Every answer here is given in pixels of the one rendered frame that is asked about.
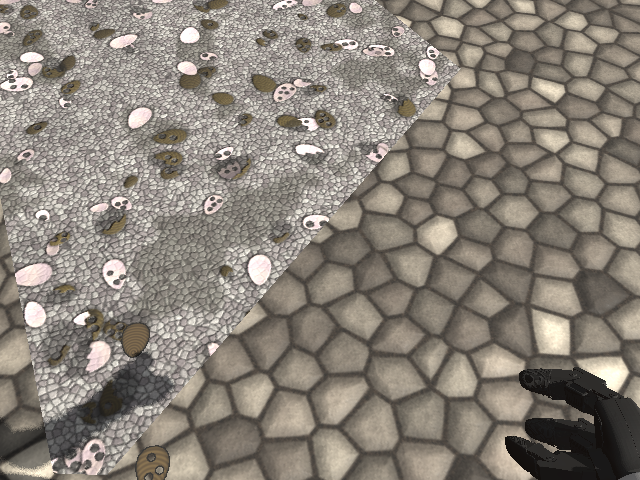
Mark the right robot hand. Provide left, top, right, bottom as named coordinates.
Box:
left=505, top=367, right=640, bottom=480

